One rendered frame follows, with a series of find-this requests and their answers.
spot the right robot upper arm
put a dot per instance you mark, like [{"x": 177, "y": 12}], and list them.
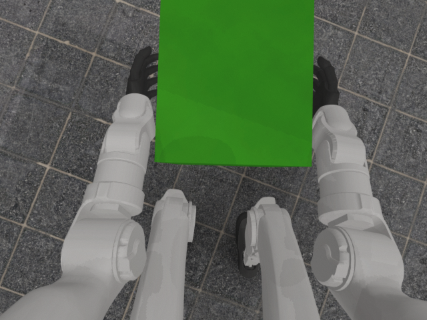
[{"x": 364, "y": 272}]

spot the carton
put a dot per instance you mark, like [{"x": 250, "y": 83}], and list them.
[{"x": 235, "y": 83}]

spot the right robot hand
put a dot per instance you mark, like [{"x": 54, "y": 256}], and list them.
[{"x": 326, "y": 86}]

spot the right robot thigh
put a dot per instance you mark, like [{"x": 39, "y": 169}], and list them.
[{"x": 286, "y": 290}]

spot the left robot upper arm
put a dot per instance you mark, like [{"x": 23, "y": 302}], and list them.
[{"x": 99, "y": 257}]

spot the robot left forearm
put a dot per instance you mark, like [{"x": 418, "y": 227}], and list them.
[{"x": 116, "y": 191}]

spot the left robot hand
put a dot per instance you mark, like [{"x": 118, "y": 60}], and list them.
[{"x": 137, "y": 81}]

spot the left robot thigh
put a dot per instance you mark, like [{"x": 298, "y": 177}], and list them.
[{"x": 160, "y": 293}]

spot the robot thigh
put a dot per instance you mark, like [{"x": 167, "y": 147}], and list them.
[
  {"x": 286, "y": 290},
  {"x": 160, "y": 293}
]

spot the robot right forearm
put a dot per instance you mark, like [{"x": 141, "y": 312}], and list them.
[{"x": 346, "y": 198}]

